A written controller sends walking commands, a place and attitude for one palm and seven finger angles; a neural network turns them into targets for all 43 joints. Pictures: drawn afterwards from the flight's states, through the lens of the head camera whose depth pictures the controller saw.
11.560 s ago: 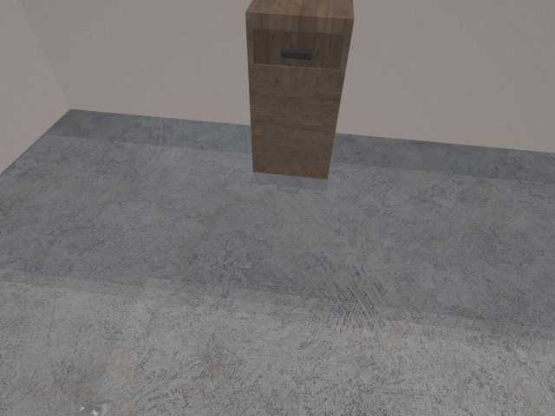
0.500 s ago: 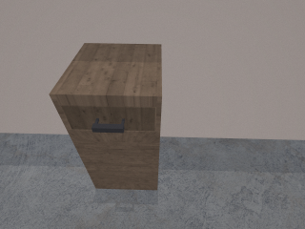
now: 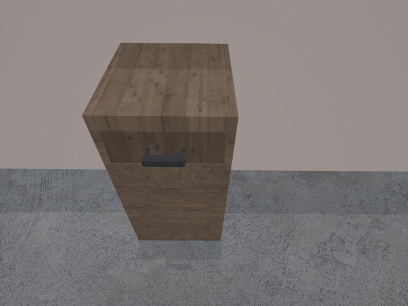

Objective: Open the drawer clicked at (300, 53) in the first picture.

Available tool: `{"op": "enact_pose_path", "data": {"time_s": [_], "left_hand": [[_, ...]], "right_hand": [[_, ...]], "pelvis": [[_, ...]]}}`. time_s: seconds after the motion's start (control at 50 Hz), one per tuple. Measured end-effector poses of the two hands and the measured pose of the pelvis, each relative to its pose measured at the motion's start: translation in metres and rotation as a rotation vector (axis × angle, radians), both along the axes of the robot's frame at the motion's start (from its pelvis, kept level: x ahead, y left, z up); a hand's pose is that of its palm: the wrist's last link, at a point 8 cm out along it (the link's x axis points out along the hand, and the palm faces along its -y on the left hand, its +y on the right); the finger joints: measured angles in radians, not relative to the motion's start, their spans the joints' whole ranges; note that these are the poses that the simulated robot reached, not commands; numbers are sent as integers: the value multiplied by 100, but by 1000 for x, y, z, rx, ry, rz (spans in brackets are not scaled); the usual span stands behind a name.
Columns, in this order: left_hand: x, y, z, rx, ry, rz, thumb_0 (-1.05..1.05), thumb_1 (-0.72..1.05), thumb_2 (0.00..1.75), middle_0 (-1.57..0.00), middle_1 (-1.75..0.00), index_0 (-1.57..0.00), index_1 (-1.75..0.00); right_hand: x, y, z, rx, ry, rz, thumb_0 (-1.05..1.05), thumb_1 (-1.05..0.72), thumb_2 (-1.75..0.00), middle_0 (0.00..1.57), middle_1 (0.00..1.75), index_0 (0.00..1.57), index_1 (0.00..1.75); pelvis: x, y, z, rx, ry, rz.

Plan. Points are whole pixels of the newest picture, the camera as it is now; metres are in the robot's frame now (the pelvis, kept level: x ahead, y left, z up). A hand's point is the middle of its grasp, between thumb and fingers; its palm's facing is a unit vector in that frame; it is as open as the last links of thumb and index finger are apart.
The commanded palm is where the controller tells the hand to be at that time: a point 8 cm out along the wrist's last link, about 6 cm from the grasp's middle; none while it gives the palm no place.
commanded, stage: come to a stop and stand still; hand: left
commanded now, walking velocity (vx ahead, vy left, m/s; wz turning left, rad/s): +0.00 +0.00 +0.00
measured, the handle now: (164, 155) +0.53 +0.16 -0.08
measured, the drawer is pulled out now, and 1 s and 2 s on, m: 0.00 0.00 0.00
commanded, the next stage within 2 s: look again from close up in 0.22 s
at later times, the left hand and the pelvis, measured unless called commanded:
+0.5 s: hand out of the picture +0.00 +0.14 -0.17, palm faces +0.00 -0.99 -0.16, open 7.4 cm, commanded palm none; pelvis +0.01 -0.02 +0.01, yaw -1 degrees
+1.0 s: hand out of the picture +0.09 +0.15 -0.12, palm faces -0.02 -0.90 -0.44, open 7.3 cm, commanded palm +0.13 +0.16 -0.05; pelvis +0.02 -0.06 +0.00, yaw -1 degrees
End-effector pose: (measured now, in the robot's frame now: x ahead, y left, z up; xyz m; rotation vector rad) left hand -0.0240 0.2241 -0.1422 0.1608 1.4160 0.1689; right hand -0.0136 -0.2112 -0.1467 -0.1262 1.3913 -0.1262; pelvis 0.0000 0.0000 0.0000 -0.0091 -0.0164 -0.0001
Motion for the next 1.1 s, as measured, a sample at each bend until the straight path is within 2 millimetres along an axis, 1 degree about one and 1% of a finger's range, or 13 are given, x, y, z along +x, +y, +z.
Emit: {"op": "enact_pose_path", "data": {"time_s": [0.08, 0.18, 0.32, 0.5, 0.7, 0.9, 0.92, 0.94, 0.98, 1.02, 1.06, 1.1], "left_hand": [[12, 8, 3, 9, -19, -17, 1, 91, 90, -20, -30, -19, -30], [21, 5, 3, -3, -20, -33, 1, 92, 90, -20, -30, -19, -30], [26, -13, 1, -34, -14, -30, 1, 91, 90, -20, -30, -19, -30], [22, -36, 0, -55, 10, -15, 1, 92, 90, -20, -30, -19, -30], [18, -54, 2, -48, 32, 0, 1, 91, 90, -20, -30, -19, -30], [23, -70, 3, -36, 25, 2, 1, 91, 90, -20, -30, -19, -30], [34, -71, 8, -26, -12, -45, 1, 91, 90, -20, -30, -19, -30], [49, -65, 18, 33, -82, -112, 3, 93, 90, -20, -31, -20, -31], [85, -45, 49, 175, -282, -150, 7, 96, 89, -21, -31, -20, -31], [125, -34, 85, 312, -458, -223, 7, 95, 88, -21, -32, -20, -32], [165, -34, 123, 464, -628, -361, 7, 92, 87, -21, -34, -20, -34], [201, -44, 154, 628, -771, -526, 6, 88, 86, -21, -36, -20, -36]], "right_hand": [[-2, 4, 2, 2, 3, -8, 2, -92, -90, 20, 30, 20, 30], [-2, 3, 6, -3, 7, -17, 2, -92, -90, 20, 30, 20, 30], [4, -5, 8, -10, 13, -16, 1, -91, -90, 20, 29, 20, 30], [17, -23, 8, -19, 8, -11, 1, -91, -90, 20, 29, 20, 30], [27, -41, 6, -17, 12, -4, 1, -91, -90, 20, 29, 20, 30], [31, -56, 3, -8, 29, -3, 1, -92, -90, 20, 29, 20, 30], [34, -60, 5, -17, 2, -10, 2, -92, -90, 20, 29, 20, 30], [40, -65, 7, -37, -58, -15, 2, -93, -90, 20, 30, 20, 30], [57, -76, 10, -71, -199, -36, 2, -93, -90, 20, 30, 21, 30], [80, -87, 12, -83, -326, -43, 2, -93, -90, 20, 30, 21, 30], [108, -96, 14, -86, -446, -14, 2, -92, -90, 20, 30, 20, 30], [137, -104, 19, -86, -556, 23, 2, -92, -90, 20, 29, 20, 30]], "pelvis": [[1, 3, 2, 8, 8, -8], [3, 3, 4, 16, 17, -15], [8, -4, 6, 19, 17, -14], [14, -18, 6, 20, 9, -10], [21, -36, 6, 23, 8, -8], [27, -53, 6, 19, 16, -3], [26, -54, 5, 18, 20, -8], [25, -55, 5, 25, 20, -19], [23, -58, 2, 38, 28, -18], [20, -60, 0, 42, 40, -2], [14, -62, -3, 43, 63, 7], [8, -64, -8, 44, 95, 12]]}}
